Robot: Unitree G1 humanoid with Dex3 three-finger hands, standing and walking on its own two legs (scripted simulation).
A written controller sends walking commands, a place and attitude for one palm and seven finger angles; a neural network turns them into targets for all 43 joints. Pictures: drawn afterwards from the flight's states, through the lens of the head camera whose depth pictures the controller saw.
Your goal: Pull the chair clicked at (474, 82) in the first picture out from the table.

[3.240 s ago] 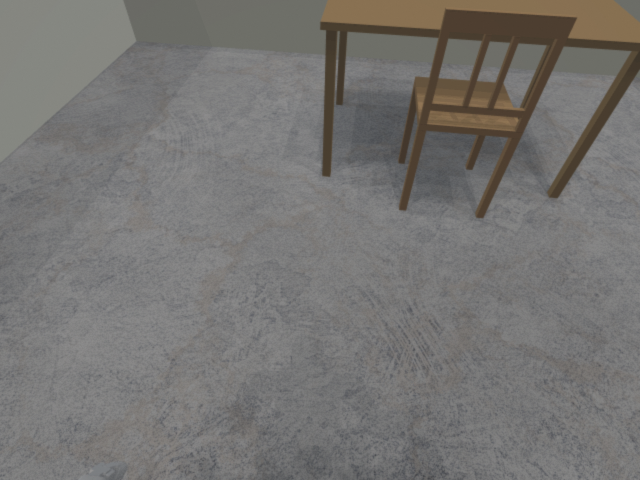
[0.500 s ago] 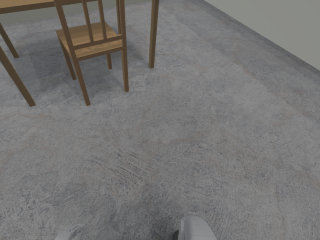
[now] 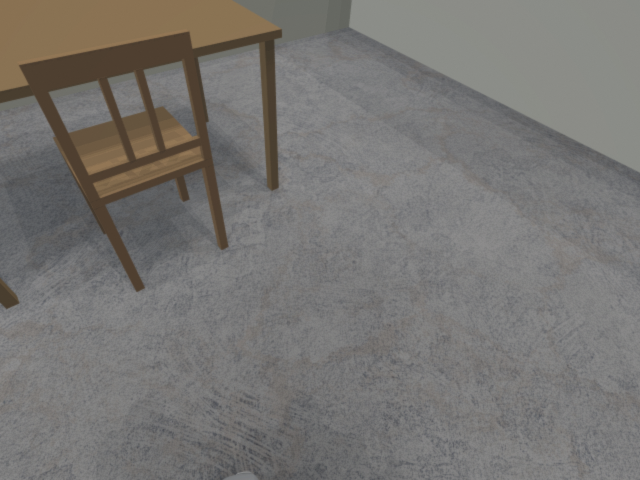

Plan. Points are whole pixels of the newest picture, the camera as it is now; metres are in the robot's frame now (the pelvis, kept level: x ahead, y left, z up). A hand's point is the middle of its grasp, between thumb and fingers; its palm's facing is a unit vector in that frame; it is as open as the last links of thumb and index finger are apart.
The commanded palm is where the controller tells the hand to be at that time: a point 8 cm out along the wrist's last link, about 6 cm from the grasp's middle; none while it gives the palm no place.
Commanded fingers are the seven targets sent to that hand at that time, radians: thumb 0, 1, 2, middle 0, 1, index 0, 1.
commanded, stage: walk to a spot facing it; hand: left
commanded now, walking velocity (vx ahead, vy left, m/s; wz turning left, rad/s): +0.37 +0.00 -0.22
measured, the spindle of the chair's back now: (117, 121) +0.95 +0.59 -0.10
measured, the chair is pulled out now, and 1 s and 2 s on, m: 0.00 0.00 0.00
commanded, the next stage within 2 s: turn to face it in 0.90 s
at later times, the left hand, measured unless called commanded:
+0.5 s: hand (238, 368) +0.33 +0.15 -0.17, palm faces -0.20 -0.96 -0.19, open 7.3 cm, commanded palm none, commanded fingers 0.00 0.90 0.90 -0.20 -0.30 -0.20 -0.30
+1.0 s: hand (271, 320) +0.43 +0.11 -0.18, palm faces -0.06 -0.99 -0.12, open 7.3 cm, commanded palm none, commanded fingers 0.00 0.90 0.90 -0.20 -0.30 -0.20 -0.30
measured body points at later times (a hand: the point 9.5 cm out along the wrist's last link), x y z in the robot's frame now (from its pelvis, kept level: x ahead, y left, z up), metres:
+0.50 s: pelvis +0.22 -0.02 +0.00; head +0.25 -0.02 +0.44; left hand +0.34 +0.21 -0.16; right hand +0.07 -0.19 -0.15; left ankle +0.10 +0.12 -0.73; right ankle +0.33 -0.15 -0.72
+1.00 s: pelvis +0.44 -0.05 +0.00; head +0.45 -0.02 +0.45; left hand +0.43 +0.17 -0.17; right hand +0.51 -0.30 -0.13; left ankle +0.56 +0.04 -0.72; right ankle +0.34 -0.14 -0.73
